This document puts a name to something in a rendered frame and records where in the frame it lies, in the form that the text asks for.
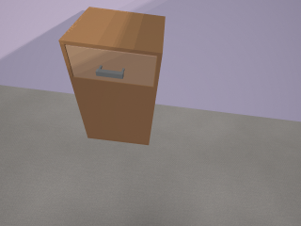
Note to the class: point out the handle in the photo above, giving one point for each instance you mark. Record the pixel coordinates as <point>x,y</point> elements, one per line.
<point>108,73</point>

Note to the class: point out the drawer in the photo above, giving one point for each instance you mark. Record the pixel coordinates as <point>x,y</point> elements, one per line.
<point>139,69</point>

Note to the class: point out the cabinet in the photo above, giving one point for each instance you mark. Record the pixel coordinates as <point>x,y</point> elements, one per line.
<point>110,110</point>

